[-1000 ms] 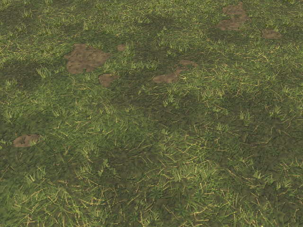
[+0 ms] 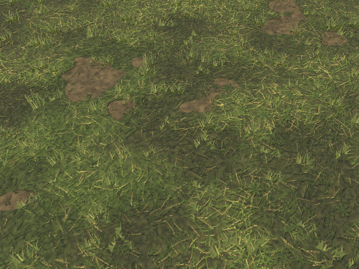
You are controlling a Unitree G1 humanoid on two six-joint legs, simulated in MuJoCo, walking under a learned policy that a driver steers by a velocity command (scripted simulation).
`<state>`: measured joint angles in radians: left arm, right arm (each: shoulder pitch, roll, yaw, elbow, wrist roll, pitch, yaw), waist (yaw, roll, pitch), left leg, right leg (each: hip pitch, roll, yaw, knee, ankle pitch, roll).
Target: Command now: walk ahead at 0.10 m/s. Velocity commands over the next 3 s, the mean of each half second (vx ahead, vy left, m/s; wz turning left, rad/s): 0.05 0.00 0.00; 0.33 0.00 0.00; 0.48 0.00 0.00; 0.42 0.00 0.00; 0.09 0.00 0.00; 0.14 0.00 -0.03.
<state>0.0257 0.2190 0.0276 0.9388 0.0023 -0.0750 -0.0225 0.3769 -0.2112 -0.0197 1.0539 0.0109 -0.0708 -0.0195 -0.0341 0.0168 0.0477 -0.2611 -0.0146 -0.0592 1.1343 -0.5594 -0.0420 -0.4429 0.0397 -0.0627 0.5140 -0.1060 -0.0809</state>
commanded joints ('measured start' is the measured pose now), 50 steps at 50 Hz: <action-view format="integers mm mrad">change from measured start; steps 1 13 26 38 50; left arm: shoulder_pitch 21 124 197 587 433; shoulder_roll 74 105 87 233 131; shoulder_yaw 4 16 20 81 13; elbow -18 35 98 180 107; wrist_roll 4 1 -19 -31 0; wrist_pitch -4 48 52 -38 -14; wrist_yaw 5 52 51 5 43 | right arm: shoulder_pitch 68 -66 -27 -160 -460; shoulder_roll -72 -126 -97 -43 -13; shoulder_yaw -28 -50 -54 -46 -34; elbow -33 -40 5 -118 -234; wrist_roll -3 -22 2 7 13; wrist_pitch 28 74 36 -56 -34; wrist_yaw -26 -37 -25 4 36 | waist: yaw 4 31 31 207 99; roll -52 78 17 -332 -86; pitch -122 59 -38 -61 82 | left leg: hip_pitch -134 -97 -11 -519 -404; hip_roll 92 90 64 -39 68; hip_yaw -18 -1 15 72 131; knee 17 -763 -720 -9 -447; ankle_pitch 55 59 65 101 584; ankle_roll -17 96 116 52 59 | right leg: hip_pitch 177 86 188 686 339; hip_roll -274 -71 -33 -382 -204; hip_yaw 255 97 35 697 137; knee -222 -213 -31 -269 -407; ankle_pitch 352 -363 -357 -32 255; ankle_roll -182 35 -12 -237 -94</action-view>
